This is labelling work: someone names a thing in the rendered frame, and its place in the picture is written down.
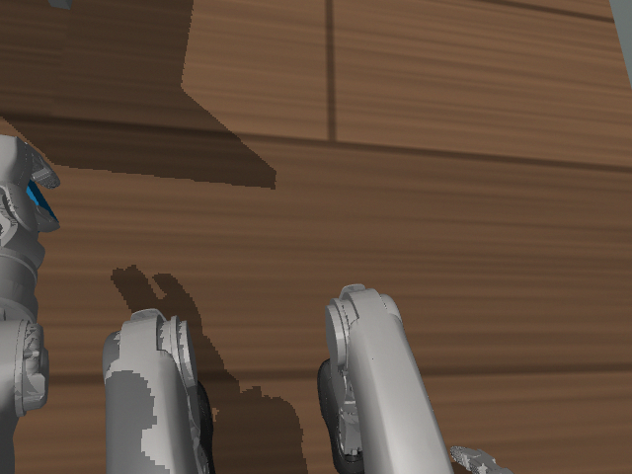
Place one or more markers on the right robot hand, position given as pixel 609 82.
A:
pixel 479 462

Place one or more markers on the left robot foot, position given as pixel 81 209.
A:
pixel 206 428

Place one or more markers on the left robot hand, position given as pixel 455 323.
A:
pixel 19 163

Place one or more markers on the right robot foot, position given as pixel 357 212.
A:
pixel 344 463

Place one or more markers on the left robot arm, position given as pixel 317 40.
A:
pixel 24 363

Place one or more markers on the small box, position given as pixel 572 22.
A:
pixel 35 194

